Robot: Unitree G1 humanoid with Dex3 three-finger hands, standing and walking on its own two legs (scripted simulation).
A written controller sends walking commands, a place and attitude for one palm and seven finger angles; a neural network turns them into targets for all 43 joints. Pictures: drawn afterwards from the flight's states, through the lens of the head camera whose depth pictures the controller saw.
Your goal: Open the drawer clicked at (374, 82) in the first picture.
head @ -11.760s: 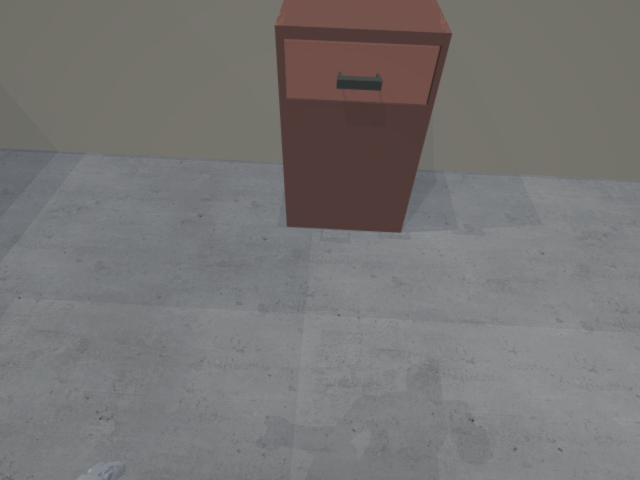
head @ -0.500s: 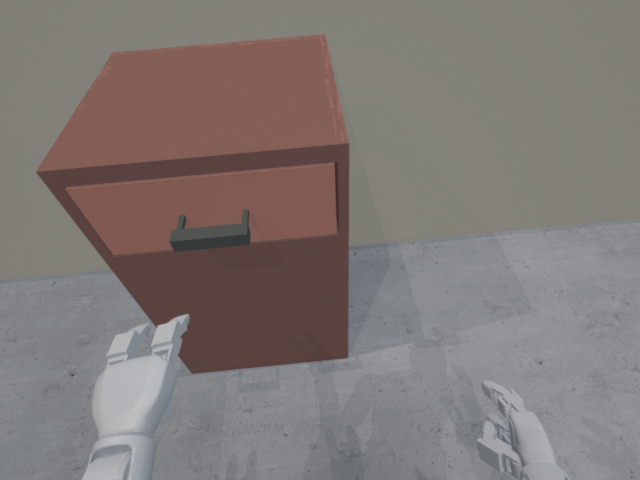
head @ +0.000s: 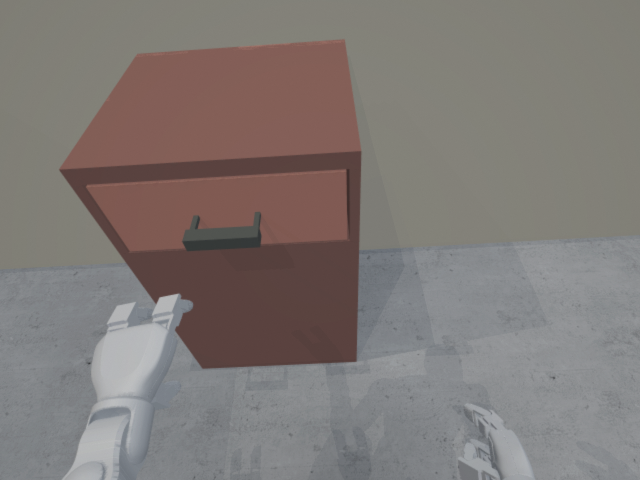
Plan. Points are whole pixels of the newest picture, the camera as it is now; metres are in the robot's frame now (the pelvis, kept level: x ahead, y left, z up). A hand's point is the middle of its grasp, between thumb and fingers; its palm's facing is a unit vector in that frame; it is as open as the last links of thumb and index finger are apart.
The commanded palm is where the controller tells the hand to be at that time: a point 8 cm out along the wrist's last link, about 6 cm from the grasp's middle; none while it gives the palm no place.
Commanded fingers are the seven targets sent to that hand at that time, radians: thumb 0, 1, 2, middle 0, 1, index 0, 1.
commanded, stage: raise the hand with hooked fingers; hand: left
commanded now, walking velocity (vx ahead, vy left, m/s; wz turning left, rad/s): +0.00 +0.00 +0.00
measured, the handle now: (224, 228) +0.53 +0.24 -0.04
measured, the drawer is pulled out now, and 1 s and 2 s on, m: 0.00 0.00 0.00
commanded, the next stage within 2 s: move the hooked fingers above the handle in 1.08 s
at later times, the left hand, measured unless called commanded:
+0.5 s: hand (136, 302) +0.30 +0.27 +0.07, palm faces +0.09 -0.09 -0.99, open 13.5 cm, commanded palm +0.27 +0.27 +0.13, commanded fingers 0.00 -0.50 0.30 -0.30 -1.20 -0.30 -1.20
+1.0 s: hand (131, 284) +0.31 +0.27 +0.09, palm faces +0.05 -0.09 -0.99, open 13.8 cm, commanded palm +0.29 +0.28 +0.15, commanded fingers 0.00 -0.50 0.30 -0.30 -1.20 -0.30 -1.20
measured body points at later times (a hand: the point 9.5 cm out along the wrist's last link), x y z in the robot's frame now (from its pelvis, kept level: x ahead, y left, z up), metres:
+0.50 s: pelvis +0.01 +0.03 +0.02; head +0.02 +0.00 +0.46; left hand +0.29 +0.27 +0.13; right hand +0.22 -0.18 -0.08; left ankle +0.02 +0.13 -0.71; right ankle -0.01 -0.08 -0.71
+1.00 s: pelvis +0.01 +0.03 +0.02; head +0.03 +0.00 +0.47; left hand +0.30 +0.27 +0.15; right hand +0.19 -0.19 -0.10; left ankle +0.02 +0.13 -0.71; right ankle -0.01 -0.08 -0.71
